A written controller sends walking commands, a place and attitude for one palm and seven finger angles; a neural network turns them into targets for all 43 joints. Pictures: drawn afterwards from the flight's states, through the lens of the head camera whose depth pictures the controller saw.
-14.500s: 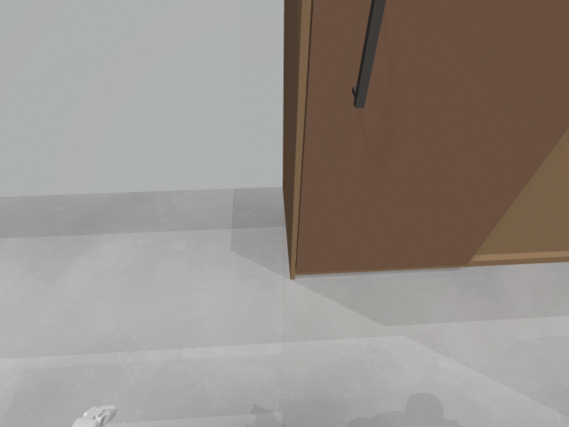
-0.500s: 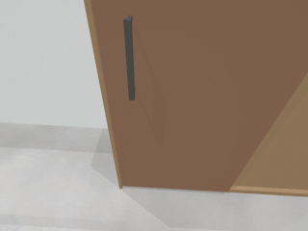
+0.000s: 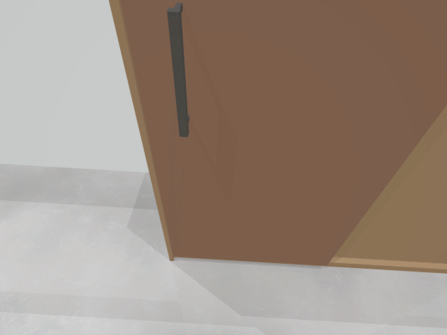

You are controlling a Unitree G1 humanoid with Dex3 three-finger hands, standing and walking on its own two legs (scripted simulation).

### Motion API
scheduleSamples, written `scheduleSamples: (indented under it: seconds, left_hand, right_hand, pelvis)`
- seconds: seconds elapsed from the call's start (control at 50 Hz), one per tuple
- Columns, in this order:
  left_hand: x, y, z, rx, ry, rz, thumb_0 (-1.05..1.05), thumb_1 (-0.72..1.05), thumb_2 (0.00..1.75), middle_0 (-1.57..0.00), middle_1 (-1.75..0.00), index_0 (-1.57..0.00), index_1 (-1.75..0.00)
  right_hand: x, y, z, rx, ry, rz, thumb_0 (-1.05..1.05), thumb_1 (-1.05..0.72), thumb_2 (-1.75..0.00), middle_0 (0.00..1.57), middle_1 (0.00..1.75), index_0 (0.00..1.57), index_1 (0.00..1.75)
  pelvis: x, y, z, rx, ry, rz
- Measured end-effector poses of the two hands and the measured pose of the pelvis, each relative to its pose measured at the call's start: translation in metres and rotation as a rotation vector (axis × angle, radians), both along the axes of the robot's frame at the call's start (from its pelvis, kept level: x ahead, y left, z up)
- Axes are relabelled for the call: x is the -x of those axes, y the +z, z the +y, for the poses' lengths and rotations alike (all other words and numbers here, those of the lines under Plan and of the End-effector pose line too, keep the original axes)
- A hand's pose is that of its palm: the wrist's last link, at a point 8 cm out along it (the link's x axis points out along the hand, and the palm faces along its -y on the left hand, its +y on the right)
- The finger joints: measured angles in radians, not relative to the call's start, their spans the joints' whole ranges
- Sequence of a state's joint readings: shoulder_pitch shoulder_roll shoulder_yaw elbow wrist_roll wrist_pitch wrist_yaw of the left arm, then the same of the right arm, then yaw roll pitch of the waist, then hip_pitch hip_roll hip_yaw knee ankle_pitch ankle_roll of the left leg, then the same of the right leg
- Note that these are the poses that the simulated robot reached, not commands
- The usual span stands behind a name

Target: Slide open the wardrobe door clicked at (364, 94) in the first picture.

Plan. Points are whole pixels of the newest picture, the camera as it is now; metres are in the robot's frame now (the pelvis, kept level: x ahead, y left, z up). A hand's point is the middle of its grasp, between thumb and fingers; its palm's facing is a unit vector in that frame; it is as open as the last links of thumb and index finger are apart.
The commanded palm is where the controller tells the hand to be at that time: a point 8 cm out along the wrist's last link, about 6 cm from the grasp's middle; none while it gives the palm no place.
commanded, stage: come to a stop and stand still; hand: left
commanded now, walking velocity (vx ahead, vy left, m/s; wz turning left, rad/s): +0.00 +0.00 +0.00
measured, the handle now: (181, 77) +0.56 +0.13 +0.20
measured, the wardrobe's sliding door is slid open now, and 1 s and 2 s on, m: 0.00 0.00 0.00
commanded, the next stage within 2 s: look again from close up in 0.14 s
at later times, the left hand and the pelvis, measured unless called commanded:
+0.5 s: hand out of the picture -0.02 +0.18 -0.17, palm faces +0.04 -0.98 -0.18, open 7.4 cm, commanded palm none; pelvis +0.00 +0.02 +0.00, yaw -1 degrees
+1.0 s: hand out of the picture -0.04 +0.19 -0.17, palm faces +0.02 -0.98 -0.17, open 7.4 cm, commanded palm none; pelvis -0.01 +0.04 +0.00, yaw -1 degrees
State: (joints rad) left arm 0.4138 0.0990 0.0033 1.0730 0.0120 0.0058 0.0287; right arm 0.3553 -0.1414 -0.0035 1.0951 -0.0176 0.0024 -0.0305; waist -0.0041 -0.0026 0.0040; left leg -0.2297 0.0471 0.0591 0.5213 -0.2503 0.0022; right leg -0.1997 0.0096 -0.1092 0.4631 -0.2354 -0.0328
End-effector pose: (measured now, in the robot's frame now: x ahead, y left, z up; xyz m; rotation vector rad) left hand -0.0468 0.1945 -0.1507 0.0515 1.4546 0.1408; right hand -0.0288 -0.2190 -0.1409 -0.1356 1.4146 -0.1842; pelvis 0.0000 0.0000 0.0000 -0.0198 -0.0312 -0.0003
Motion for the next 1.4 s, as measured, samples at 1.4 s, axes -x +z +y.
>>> scheduleSamples:
  seconds: [1.4]
  left_hand:
    - [-0.024,0.011,0.053,-0.065,-0.059,-0.031,0.01,0.9,0.9,-0.2,-0.3,-0.2,-0.29]
  right_hand:
    - [-0.005,-0.001,0.041,-0.041,-0.014,-0.011,0.0,-0.91,-0.89,0.2,0.3,0.2,0.3]
  pelvis:
    - [0.005,0.005,0.035,-0.019,-0.025,0.009]
